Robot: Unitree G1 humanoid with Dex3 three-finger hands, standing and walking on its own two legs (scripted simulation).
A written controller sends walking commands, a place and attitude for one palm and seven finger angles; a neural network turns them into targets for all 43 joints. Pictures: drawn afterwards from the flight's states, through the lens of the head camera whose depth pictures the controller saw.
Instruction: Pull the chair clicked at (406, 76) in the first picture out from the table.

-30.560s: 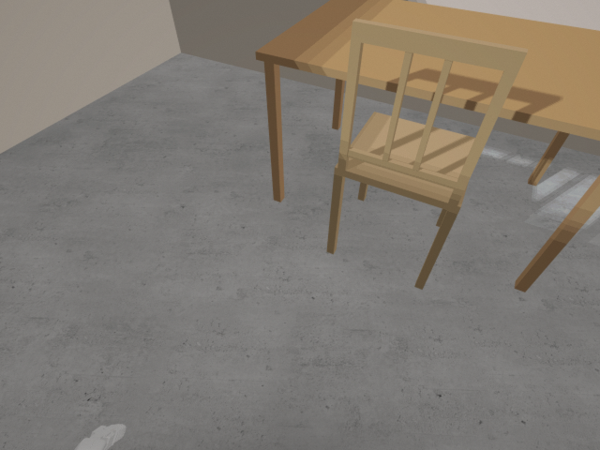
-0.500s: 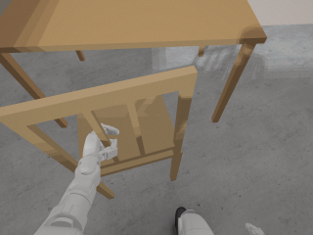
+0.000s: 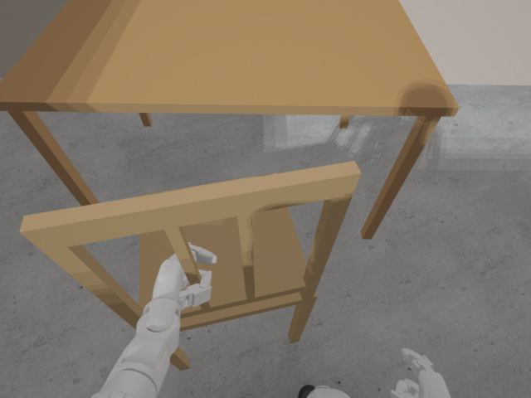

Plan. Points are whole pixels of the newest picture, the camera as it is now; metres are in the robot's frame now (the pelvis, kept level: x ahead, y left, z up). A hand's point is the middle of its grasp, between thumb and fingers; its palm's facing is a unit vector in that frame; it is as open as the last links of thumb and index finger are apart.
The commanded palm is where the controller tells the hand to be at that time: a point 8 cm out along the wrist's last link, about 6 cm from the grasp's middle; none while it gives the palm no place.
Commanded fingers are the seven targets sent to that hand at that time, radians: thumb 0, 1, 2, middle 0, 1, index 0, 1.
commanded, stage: stop walking, hand still on the chair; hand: left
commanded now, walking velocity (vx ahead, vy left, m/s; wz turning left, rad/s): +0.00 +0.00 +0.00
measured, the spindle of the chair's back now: (192, 272) +0.32 +0.13 -0.05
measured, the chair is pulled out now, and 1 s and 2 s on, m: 0.30 0.30 0.30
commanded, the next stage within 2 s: open the thumb and straighten the fingers in 0.36 s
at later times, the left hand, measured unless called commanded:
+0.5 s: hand (201, 292) +0.29 +0.12 -0.06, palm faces -0.05 -0.99 -0.16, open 5.3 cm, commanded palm +0.27 +0.18 -0.05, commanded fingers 0.00 0.54 0.73 -0.50 -1.45 -0.50 -1.45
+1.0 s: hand (199, 293) +0.29 +0.12 -0.07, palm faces -0.04 -0.99 -0.16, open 14.9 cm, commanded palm +0.27 +0.18 -0.05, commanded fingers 0.00 -0.55 0.20 -0.05 -0.14 -0.05 -0.14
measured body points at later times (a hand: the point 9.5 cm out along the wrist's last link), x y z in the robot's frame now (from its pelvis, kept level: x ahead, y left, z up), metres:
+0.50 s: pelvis +0.00 +0.01 +0.00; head +0.04 +0.01 +0.45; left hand +0.29 +0.17 -0.05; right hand +0.11 -0.24 -0.12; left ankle -0.10 +0.14 -0.73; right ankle +0.09 -0.14 -0.73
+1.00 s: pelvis +0.00 +0.00 -0.03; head +0.06 -0.02 +0.42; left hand +0.29 +0.17 -0.05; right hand +0.14 -0.25 -0.14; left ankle -0.10 +0.14 -0.73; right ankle +0.09 -0.14 -0.73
